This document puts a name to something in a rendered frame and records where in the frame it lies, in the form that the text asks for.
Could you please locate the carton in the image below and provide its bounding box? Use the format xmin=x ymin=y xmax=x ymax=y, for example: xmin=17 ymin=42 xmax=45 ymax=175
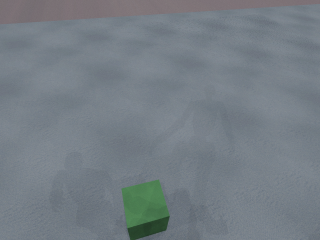
xmin=121 ymin=179 xmax=170 ymax=240

